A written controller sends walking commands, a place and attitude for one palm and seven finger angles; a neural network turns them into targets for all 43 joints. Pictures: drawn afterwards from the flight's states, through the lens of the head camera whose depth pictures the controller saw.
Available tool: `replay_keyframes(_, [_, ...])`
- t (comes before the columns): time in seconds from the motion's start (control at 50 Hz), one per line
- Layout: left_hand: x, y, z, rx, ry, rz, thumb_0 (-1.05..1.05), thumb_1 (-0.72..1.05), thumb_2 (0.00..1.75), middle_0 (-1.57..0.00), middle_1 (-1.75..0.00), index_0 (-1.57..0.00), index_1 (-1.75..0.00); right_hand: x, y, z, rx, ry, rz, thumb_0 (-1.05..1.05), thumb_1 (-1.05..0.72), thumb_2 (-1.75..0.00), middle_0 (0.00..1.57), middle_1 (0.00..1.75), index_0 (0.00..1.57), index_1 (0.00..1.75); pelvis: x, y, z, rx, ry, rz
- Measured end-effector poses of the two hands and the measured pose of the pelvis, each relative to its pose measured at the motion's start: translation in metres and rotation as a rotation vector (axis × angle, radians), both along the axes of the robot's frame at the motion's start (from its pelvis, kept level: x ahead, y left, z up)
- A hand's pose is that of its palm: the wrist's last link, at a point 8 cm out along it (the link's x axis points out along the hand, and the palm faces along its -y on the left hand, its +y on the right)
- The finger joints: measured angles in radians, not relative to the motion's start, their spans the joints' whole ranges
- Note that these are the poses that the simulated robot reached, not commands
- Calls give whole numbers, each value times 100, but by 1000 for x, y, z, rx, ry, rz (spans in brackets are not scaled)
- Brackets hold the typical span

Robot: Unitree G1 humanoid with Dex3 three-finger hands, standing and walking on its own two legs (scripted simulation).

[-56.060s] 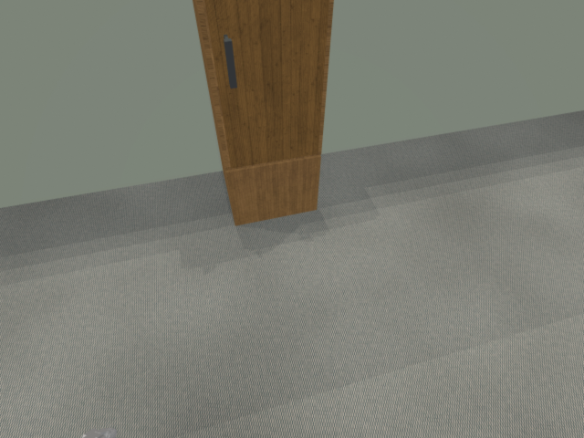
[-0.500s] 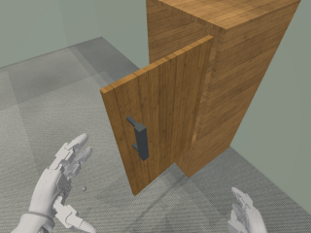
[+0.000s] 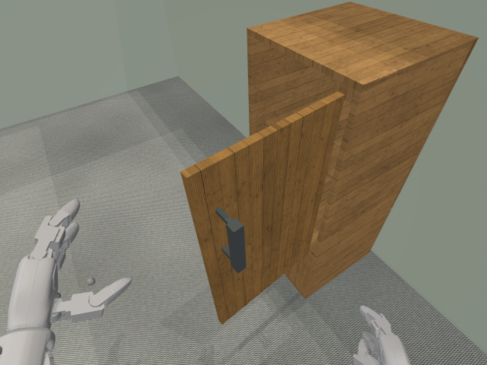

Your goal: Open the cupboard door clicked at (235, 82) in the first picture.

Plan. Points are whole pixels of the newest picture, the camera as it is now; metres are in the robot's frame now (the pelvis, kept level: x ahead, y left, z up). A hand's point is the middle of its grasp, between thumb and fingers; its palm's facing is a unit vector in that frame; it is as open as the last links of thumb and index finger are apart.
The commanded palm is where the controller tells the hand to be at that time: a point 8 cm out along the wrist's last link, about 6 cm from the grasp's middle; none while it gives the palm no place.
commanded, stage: draw the hand back to the body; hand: left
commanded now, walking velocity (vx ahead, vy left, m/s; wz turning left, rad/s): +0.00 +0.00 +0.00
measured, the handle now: (230, 240) +0.33 +0.07 +0.01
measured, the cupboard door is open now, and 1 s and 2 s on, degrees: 96 96 96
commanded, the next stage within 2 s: step back with the hand held close in 0.66 s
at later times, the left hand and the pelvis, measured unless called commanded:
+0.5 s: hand (62, 257) +0.19 +0.26 +0.16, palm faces +0.45 -0.79 -0.42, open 7.6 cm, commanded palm +0.14 +0.29 +0.17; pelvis +0.00 -0.01 +0.01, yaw -1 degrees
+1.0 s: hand (60, 263) +0.18 +0.25 +0.16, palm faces +0.38 -0.78 -0.50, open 7.4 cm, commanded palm +0.12 +0.29 +0.18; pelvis -0.02 -0.01 +0.01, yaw -1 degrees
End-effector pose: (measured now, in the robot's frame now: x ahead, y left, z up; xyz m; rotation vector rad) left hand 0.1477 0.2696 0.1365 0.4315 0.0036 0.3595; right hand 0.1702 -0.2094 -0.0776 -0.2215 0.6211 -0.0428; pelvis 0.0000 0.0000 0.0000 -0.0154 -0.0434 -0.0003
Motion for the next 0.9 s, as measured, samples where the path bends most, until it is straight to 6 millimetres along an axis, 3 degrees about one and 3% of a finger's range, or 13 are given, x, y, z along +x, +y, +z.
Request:
replay_keyframes(0.32, [6, 25, 45, 98, -134, 66, 0, 67, 80, -21, -30, -21, -31, 13, -8, 6, -2, 15, -7, 1, -90, -90, 20, 30, 20, 30, 6, -2, 7, 0, -32, -11])
replay_keyframes(0.42, [5, 26, 46, 90, -140, 79, 1, 79, 85, -21, -30, -21, -30, 10, -12, 4, 1, 31, -14, 1, -90, -90, 20, 30, 20, 30, 4, -4, 7, 1, -35, -12])
replay_keyframes(0.58, [2, 17, 38, 70, -112, 58, 1, 87, 89, -21, -30, -21, -31, 0, -18, 2, -4, 45, -28, 1, -90, -90, 20, 30, 20, 30, 1, -7, 7, 3, -39, -15])
replay_keyframes(0.9, [-2, 18, 51, 138, -165, 39, 1, 89, 90, -22, -30, -21, -31, -12, -26, 6, -5, 46, -54, 1, -90, -90, 20, 30, 20, 30, -13, -12, 7, -3, -4, -11])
